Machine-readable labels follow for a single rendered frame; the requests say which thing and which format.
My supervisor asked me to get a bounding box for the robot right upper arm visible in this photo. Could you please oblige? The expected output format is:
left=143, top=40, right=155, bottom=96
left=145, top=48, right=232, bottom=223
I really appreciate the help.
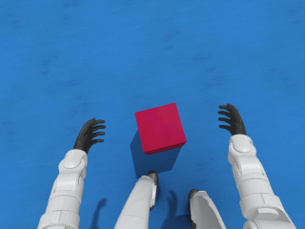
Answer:
left=243, top=218, right=295, bottom=229

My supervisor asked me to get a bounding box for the left robot forearm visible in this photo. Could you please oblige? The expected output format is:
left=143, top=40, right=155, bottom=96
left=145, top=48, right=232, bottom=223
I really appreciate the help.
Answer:
left=37, top=149, right=88, bottom=229

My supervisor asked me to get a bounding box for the robot right shin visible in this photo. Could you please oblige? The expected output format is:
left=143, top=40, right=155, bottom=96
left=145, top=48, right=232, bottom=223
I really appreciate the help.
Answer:
left=193, top=191, right=208, bottom=224

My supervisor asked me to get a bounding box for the right robot hand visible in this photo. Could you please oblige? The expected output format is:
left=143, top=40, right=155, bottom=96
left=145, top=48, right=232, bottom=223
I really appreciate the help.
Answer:
left=218, top=103, right=247, bottom=136

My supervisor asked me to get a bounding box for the carton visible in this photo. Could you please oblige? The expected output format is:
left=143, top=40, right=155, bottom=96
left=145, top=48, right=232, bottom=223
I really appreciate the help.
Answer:
left=134, top=102, right=187, bottom=155

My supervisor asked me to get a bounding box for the right robot forearm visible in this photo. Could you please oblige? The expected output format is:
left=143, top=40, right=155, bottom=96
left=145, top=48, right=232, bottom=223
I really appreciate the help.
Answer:
left=228, top=134, right=296, bottom=229

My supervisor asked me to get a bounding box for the left robot hand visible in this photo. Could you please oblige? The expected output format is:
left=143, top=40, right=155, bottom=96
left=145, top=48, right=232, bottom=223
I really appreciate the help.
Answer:
left=72, top=118, right=106, bottom=154

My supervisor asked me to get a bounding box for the robot left foot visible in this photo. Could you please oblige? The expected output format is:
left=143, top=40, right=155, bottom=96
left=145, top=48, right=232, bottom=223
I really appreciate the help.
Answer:
left=147, top=170, right=159, bottom=210

